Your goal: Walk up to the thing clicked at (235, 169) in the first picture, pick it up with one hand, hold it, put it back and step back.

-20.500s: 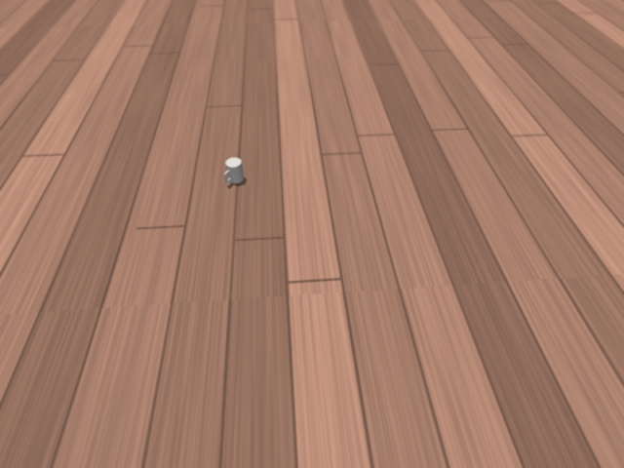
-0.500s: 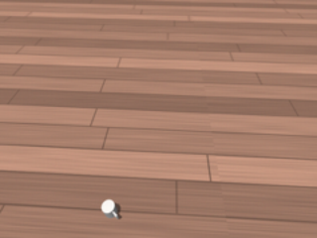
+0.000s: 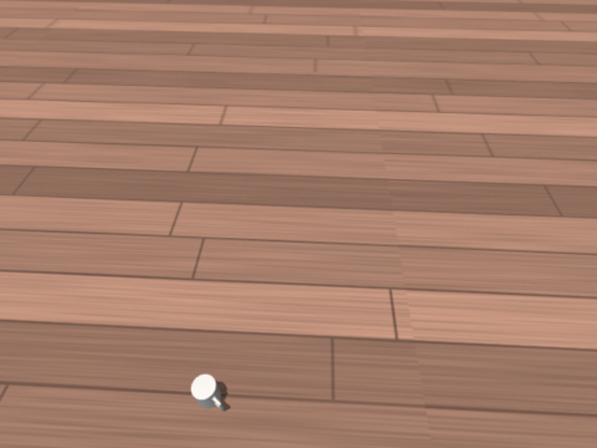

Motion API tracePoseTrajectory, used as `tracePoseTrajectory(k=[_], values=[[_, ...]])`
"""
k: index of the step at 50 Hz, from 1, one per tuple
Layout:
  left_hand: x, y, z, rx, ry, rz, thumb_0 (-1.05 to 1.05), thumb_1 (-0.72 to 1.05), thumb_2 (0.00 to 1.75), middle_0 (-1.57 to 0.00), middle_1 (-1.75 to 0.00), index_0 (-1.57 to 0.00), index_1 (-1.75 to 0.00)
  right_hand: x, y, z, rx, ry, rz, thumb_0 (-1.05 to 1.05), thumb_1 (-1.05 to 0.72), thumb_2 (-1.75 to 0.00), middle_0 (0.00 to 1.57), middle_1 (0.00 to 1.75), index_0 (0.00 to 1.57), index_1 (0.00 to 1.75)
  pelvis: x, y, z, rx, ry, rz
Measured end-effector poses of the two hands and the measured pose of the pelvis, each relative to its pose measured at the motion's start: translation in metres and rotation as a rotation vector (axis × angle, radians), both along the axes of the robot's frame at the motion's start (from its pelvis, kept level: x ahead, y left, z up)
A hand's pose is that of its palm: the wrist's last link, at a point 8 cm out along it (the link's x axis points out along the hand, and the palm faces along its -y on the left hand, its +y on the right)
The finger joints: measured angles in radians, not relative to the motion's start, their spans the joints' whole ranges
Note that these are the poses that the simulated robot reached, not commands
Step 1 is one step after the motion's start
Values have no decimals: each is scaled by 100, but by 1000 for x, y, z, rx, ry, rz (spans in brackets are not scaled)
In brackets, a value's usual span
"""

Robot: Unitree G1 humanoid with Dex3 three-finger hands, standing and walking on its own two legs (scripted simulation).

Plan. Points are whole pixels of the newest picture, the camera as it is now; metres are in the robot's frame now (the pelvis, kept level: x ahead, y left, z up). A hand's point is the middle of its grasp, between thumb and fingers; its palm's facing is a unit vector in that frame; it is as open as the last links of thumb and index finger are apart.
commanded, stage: stand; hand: left
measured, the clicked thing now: (210, 395) +0.40 +0.28 -0.73
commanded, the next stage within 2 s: walk up in 0.56 s
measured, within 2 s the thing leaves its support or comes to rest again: neither
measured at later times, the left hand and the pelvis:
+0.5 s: hand out of the picture +0.08 +0.26 -0.15, palm faces -0.01 -0.94 -0.35, open 7.4 cm; pelvis +0.01 +0.00 +0.00, yaw +0 degrees
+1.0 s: hand out of the picture +0.04 +0.39 -0.18, palm faces +0.06 -0.90 -0.43, open 7.4 cm; pelvis -0.04 +0.09 -0.03, yaw +3 degrees
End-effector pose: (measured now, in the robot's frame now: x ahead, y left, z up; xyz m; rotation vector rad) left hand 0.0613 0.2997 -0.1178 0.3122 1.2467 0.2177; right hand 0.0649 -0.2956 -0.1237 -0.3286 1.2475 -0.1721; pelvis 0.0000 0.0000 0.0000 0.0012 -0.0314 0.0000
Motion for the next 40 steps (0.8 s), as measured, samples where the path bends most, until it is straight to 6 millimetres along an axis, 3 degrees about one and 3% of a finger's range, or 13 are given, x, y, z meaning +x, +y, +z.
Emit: tracePoseTrajectory(k=[30,34,40], values=[[12,3,2,8,-23,4,0,90,90,-21,-30,-21,-30,10,0,0,1,-4,-2,1,-91,-90,21,30,21,30,4,3,-1,-3,4,-2],[4,20,6,57,-49,14,0,90,90,-21,-30,-21,-30,13,-2,-1,-16,2,0,1,-91,-90,21,30,21,30,-7,15,-4,2,-1,-3],[-13,68,7,122,-43,0,0,90,90,-21,-30,-21,-30,10,15,0,-41,-14,13,1,-91,-90,20,30,20,30,-23,45,-13,-7,0,26]])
